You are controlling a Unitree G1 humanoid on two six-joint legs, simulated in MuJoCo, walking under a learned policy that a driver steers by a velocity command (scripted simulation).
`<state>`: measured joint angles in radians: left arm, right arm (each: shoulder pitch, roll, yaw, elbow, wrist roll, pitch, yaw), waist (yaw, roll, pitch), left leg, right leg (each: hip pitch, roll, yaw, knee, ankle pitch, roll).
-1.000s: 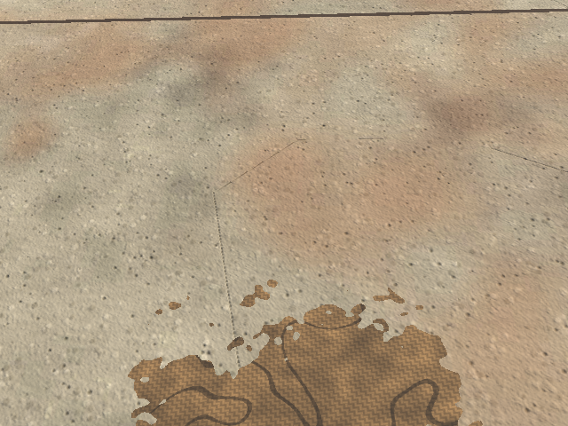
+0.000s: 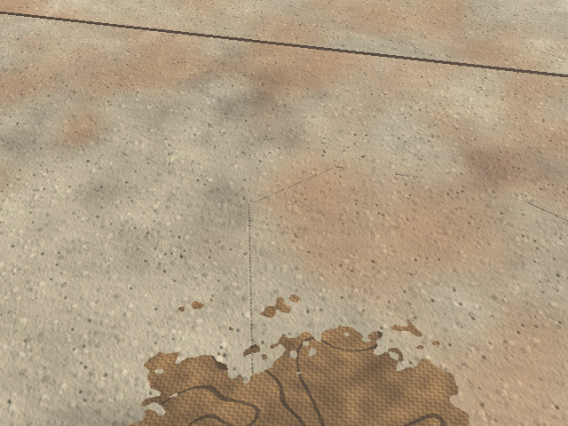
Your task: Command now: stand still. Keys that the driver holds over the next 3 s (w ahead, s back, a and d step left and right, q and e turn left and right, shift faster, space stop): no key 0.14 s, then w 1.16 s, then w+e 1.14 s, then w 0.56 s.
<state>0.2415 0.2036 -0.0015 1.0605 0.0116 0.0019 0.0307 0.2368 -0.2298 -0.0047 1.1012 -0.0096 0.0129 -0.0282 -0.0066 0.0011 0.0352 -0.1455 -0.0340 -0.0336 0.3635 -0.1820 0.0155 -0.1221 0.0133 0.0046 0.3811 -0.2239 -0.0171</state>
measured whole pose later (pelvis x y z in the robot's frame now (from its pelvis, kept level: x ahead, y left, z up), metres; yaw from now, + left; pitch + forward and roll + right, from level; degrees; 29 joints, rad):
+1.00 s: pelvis +0.33 +0.00 -0.02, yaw +1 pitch -1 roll -1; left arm 0.18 0.21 0.06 1.00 0.02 -0.07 -0.01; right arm 0.36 -0.18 -0.03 1.06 -0.02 -0.08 0.00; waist -0.02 0.02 0.06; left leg -0.31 0.00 0.00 1.22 -0.32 0.10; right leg -0.31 0.08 -0.14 0.49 -0.18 -0.12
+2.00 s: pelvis +0.87 -0.03 -0.03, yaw -21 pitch +1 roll +0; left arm 0.06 0.21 0.07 0.83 0.04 -0.03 -0.03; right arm 0.40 -0.20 -0.05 1.00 -0.02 -0.06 -0.02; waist -0.02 0.01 0.07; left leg -0.09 0.10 0.23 0.92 -0.47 0.00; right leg -0.45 0.06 -0.13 0.63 -0.20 -0.17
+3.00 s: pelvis +1.32 -0.29 -0.01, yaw -42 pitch +2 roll +2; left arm 0.04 0.22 0.00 0.74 0.04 -0.05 -0.04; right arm 0.45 -0.23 -0.04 0.93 -0.01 -0.07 0.02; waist -0.08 -0.02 0.02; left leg 0.02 -0.02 0.06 0.30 -0.34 0.01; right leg -0.45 -0.03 -0.05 0.53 -0.15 -0.06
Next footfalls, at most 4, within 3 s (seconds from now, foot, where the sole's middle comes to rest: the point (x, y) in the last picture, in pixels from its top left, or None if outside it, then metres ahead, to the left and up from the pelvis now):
0.88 right None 0.42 -0.05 -0.78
1.42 left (252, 345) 0.74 0.12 -0.78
1.96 right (334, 271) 0.97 -0.11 -0.78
2.52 left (336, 181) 1.34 -0.15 -0.78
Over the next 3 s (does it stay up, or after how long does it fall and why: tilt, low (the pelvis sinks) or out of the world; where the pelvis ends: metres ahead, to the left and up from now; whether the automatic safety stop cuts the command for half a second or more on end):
stays up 1.32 -0.29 -0.01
